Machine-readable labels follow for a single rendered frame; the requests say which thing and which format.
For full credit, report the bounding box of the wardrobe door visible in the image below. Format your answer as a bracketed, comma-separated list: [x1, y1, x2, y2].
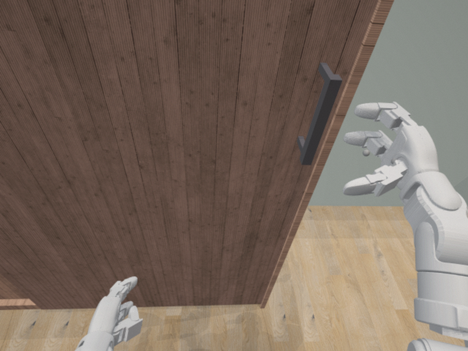
[0, 274, 27, 299]
[0, 0, 378, 309]

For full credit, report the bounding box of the robot left hand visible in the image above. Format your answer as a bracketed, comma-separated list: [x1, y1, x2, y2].
[87, 276, 143, 346]

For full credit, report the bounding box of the robot right hand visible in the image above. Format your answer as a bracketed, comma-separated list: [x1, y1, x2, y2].
[343, 102, 439, 197]

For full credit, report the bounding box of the robot left forearm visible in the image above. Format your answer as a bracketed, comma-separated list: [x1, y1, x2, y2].
[75, 331, 114, 351]

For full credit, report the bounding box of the handle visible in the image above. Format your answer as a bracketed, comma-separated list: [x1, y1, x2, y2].
[297, 63, 342, 165]

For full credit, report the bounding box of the robot right forearm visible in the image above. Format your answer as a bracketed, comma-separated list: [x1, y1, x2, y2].
[399, 171, 468, 347]

